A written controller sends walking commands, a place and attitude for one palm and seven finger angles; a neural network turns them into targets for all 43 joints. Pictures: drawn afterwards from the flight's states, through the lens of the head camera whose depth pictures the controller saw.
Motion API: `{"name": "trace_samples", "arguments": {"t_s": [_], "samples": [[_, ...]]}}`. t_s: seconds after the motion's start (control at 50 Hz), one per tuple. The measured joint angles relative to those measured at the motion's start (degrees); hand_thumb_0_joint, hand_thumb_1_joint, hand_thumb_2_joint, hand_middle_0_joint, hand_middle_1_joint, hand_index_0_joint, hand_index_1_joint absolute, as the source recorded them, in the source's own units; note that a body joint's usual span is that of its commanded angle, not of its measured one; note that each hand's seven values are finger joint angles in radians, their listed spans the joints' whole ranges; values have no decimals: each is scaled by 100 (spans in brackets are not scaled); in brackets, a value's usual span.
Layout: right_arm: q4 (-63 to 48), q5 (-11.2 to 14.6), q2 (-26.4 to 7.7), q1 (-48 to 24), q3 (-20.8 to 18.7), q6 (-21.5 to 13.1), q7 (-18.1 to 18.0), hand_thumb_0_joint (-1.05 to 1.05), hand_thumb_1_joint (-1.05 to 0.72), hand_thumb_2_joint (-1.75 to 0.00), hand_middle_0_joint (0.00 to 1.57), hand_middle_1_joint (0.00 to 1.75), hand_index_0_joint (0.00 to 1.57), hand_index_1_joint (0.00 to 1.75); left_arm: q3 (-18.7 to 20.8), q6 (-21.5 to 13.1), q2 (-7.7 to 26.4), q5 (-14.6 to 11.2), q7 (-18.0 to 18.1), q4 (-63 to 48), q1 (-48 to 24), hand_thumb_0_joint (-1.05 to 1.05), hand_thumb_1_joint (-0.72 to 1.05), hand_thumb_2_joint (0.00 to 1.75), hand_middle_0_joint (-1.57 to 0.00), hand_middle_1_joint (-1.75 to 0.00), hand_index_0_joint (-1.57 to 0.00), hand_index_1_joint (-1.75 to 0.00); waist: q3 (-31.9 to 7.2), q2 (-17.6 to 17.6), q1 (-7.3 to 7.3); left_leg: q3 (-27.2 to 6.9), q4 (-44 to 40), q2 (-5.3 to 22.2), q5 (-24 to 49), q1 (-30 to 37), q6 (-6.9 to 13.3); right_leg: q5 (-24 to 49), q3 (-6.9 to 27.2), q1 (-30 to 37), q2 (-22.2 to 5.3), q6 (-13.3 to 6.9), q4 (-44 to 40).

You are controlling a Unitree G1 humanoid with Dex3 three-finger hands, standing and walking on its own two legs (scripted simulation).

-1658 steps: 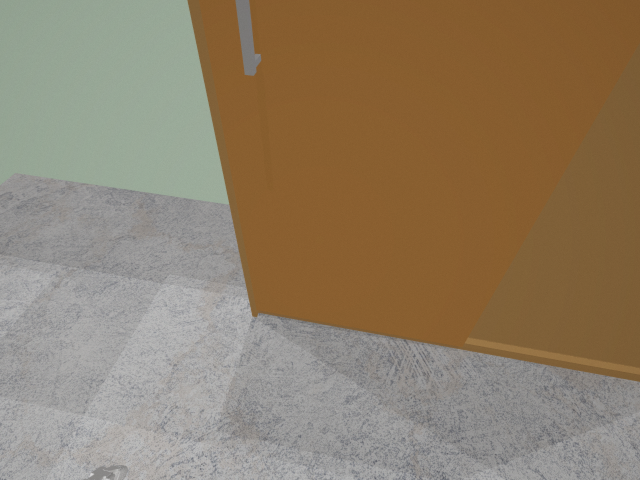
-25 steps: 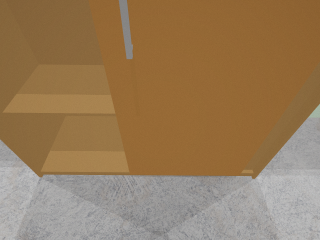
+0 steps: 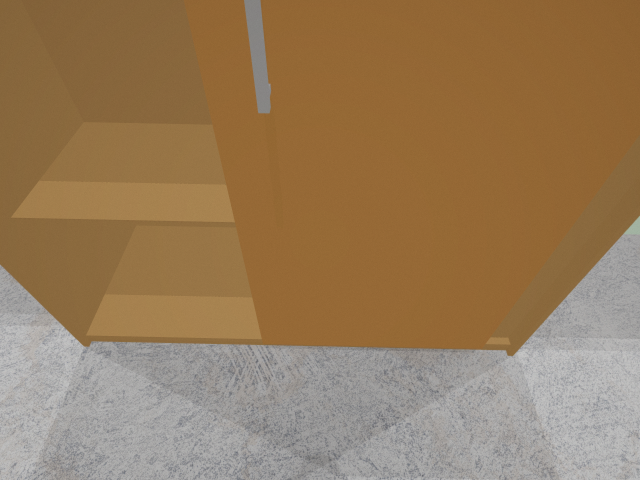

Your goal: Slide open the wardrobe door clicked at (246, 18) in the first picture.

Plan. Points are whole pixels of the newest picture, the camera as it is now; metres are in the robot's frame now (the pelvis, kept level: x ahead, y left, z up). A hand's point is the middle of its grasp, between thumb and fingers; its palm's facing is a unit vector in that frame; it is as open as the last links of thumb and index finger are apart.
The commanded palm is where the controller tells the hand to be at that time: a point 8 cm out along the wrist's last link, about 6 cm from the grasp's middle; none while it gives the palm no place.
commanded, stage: look to check the result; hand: left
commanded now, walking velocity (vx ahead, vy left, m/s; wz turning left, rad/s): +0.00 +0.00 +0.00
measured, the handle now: (258, 30) +0.60 +0.12 +0.27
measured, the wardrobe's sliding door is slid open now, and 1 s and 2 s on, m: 0.60 0.60 0.60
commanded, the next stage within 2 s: stand and wait in 0.16 s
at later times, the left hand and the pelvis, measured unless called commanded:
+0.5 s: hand out of the picture +0.06 +0.21 -0.16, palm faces +0.00 -0.96 -0.28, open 7.4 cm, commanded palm none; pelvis +0.00 +0.00 +0.00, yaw +0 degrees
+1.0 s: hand out of the picture +0.07 +0.22 -0.16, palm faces -0.02 -0.95 -0.30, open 7.4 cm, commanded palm none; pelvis +0.01 -0.01 +0.00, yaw +0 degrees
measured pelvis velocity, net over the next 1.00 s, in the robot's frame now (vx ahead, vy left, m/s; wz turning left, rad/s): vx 0.01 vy -0.01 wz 0.00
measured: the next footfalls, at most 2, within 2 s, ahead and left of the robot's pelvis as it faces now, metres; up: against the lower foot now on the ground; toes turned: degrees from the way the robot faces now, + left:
none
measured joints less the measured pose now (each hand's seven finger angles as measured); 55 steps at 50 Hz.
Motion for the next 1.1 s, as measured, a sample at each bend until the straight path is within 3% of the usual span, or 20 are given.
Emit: {"name": "trace_samples", "arguments": {"t_s": [0.64, 1.1], "samples": [[-8, 2, -484, -351, 7, -27, 61, 0, -91, -89, 20, 30, 21, 30, 49, -40, 498, 1, -78, -103, -521, 0, 91, 90, -20, -30, -20, -30, 5, 1, -29, -26, -285, 16, 139, 154, -49, 122, -22, 153, 33, -40, -272], [-32, 16, -594, -480, 32, -31, 79, 0, -91, -89, 20, 30, 21, 30, 22, -48, 590, 1, -93, -90, -575, 0, 91, 90, -20, -30, -20, -30, -10, -19, -21, 6, -398, 53, 138, 259, -87, 149, 16, 255, 74, -67, -414]]}}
